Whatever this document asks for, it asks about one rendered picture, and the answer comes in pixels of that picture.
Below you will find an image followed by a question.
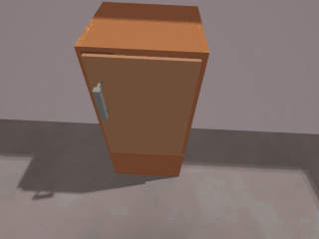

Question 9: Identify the handle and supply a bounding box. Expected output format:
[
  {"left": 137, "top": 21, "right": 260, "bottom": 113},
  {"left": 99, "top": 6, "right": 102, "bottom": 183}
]
[{"left": 92, "top": 81, "right": 109, "bottom": 120}]

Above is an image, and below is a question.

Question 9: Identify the cupboard door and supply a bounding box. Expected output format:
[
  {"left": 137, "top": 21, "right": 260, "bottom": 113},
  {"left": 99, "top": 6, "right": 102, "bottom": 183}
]
[{"left": 81, "top": 53, "right": 202, "bottom": 156}]

